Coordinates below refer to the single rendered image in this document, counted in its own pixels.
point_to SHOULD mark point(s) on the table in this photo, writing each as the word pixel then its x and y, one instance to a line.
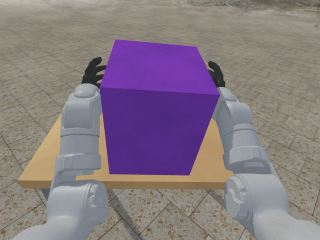
pixel 208 171

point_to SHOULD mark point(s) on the left robot hand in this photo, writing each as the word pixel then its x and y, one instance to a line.
pixel 92 69

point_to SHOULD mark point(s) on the left robot upper arm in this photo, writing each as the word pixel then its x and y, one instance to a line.
pixel 74 208

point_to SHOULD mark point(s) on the carton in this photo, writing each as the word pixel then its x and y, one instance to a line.
pixel 157 102

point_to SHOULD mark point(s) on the left robot forearm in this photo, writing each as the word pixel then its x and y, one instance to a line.
pixel 79 136

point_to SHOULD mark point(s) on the right robot hand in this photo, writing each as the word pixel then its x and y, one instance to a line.
pixel 217 75

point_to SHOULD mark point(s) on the right robot upper arm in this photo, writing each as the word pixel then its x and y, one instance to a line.
pixel 259 201

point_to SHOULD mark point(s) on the right robot forearm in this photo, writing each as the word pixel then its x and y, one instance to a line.
pixel 243 153

